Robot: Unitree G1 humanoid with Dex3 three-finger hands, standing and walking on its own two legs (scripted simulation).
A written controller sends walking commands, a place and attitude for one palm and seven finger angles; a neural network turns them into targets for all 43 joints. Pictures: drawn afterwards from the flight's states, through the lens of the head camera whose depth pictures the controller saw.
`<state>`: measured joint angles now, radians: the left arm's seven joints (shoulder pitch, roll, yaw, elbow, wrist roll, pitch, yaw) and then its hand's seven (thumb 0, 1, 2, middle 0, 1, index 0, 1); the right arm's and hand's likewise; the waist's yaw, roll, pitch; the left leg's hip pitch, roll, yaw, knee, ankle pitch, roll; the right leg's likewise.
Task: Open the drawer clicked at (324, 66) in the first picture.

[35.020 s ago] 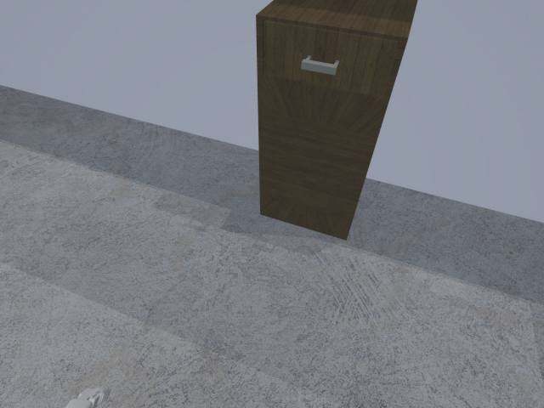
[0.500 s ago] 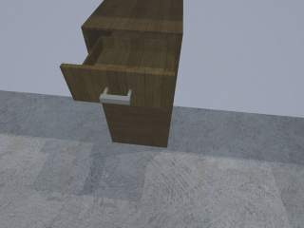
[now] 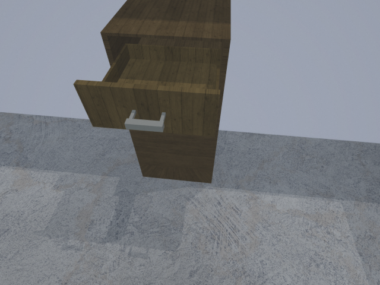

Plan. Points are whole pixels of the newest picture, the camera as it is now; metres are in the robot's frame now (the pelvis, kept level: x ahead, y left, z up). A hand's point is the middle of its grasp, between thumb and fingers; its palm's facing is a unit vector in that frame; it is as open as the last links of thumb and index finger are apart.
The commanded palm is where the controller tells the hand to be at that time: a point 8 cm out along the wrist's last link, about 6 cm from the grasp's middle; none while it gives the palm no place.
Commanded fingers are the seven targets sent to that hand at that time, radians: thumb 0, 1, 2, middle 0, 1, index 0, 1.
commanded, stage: look to check the result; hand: left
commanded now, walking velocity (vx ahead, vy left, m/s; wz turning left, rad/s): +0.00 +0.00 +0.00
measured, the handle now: (146, 119) +0.51 +0.15 +0.03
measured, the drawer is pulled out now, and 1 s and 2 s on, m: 0.27 0.27 0.27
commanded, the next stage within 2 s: stand and wait in 0.20 s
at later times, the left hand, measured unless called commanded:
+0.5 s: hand out of the picture +0.00 +0.15 -0.17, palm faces +0.05 -0.98 -0.18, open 7.4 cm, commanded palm none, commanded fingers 0.00 0.90 0.90 -0.20 -0.30 -0.20 -0.30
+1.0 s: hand out of the picture +0.01 +0.15 -0.17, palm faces +0.05 -0.98 -0.18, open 7.4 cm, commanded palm none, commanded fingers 0.00 0.90 0.90 -0.20 -0.30 -0.20 -0.30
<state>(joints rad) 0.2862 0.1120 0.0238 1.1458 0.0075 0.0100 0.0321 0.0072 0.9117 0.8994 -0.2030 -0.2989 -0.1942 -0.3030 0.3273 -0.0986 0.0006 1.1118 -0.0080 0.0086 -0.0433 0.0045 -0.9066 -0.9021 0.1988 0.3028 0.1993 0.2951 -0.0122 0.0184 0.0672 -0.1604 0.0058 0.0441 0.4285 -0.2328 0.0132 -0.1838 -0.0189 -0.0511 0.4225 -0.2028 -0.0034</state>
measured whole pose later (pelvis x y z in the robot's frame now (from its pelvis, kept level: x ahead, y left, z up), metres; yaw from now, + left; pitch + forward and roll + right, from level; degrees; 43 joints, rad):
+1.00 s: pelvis +0.02 -0.01 +0.00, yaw +0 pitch -2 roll +0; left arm 0.27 0.12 0.02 1.15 0.01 0.00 0.03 0.01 0.91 0.90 -0.20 -0.30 -0.19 -0.30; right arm 0.30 -0.11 0.00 1.13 -0.01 0.01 -0.05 0.00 -0.91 -0.90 0.20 0.30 0.20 0.30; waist -0.01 0.01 0.08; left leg -0.12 0.02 0.03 0.39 -0.24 0.00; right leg -0.14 0.00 -0.06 0.39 -0.22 -0.02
